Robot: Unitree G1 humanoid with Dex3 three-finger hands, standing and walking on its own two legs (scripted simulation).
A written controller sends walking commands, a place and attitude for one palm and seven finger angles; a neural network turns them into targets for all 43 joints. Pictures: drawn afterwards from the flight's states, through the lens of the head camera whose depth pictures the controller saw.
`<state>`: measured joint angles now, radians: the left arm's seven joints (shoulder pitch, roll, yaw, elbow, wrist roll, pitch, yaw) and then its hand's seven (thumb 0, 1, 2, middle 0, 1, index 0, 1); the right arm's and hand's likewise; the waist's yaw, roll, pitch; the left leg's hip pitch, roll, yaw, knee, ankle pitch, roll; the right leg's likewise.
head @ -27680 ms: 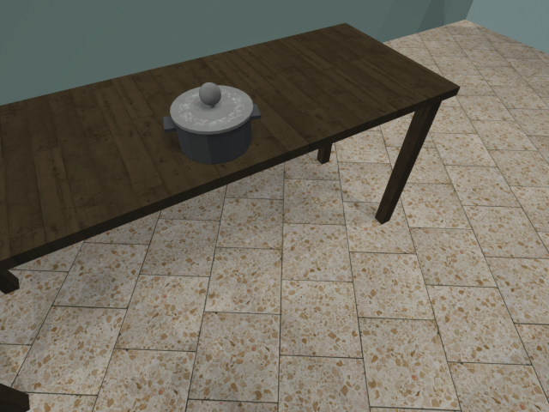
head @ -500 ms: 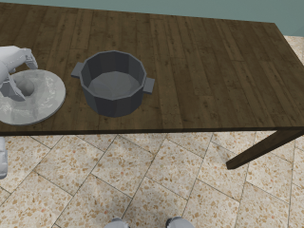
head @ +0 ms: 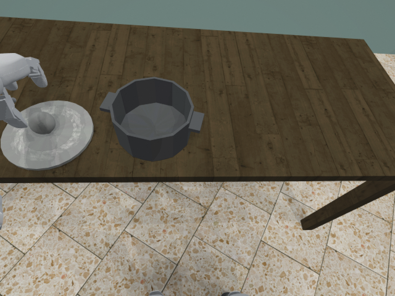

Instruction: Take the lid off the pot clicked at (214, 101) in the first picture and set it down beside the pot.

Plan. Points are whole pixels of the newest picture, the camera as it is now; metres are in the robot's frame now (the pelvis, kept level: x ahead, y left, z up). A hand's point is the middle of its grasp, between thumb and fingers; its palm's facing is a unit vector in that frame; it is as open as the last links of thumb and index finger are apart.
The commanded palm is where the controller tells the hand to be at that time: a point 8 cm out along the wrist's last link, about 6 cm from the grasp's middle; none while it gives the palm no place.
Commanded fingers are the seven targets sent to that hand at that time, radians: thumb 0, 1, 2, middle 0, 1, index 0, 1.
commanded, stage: raise the empty hand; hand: left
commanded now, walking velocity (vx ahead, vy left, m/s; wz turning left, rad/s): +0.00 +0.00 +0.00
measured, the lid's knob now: (42, 122) +0.49 +0.32 +0.00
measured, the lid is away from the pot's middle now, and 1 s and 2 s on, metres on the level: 0.25 0.25 0.25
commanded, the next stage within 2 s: draw the hand back to the body in 0.54 s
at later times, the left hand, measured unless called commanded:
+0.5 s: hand out of the picture +0.47 +0.32 +0.16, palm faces -0.38 -0.10 -0.92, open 11.0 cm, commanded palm +0.50 +0.31 +0.21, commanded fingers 0.00 0.01 0.60 -0.33 -0.89 -0.33 -0.89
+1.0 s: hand out of the picture +0.44 +0.31 +0.15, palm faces -0.36 -0.08 -0.93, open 11.0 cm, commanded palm +0.42 +0.30 +0.21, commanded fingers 0.00 0.01 0.60 -0.33 -0.89 -0.33 -0.89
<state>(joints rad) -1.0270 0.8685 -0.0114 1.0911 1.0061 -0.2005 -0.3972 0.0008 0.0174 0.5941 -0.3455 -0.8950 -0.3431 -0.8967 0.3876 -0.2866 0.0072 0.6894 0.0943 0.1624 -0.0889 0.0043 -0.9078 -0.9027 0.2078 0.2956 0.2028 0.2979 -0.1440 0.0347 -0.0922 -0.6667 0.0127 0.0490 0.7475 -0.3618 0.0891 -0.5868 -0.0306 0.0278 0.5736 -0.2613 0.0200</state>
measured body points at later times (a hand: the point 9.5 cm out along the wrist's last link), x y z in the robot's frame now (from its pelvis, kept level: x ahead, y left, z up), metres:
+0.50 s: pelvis +0.01 -0.01 +0.01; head +0.08 +0.01 +0.45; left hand +0.48 +0.32 +0.21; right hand +0.02 -0.29 -0.10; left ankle -0.01 +0.05 -0.72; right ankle +0.00 -0.20 -0.71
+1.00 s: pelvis +0.01 -0.02 +0.02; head +0.07 -0.02 +0.46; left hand +0.45 +0.31 +0.21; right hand +0.06 -0.29 -0.11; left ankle -0.01 +0.05 -0.72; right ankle +0.00 -0.20 -0.71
